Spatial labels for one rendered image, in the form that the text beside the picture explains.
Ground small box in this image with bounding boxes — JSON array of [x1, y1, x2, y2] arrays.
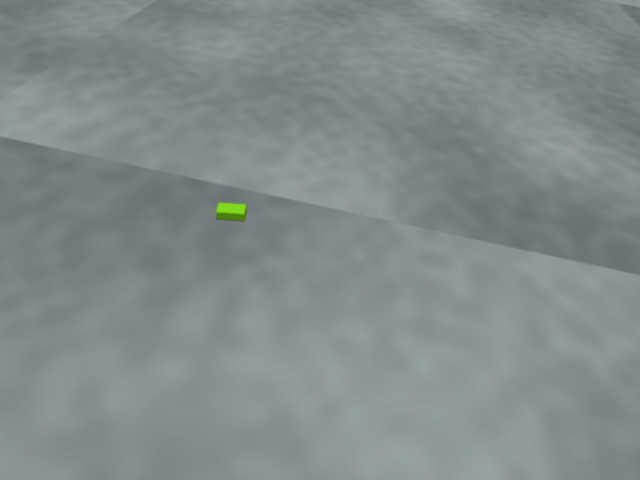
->
[[216, 203, 247, 221]]

